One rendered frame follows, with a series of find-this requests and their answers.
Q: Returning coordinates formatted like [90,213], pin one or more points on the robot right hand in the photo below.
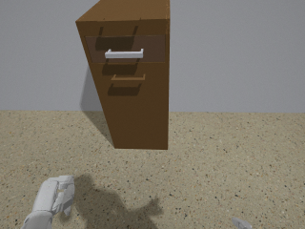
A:
[241,224]

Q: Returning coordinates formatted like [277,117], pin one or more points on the cabinet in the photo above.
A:
[137,114]

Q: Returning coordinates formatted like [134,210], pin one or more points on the robot left hand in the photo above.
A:
[48,199]

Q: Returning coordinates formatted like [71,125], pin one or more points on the robot left forearm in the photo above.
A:
[40,219]

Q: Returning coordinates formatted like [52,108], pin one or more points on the drawer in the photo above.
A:
[153,45]

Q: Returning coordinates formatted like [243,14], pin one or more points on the handle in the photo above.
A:
[118,22]
[110,54]
[128,80]

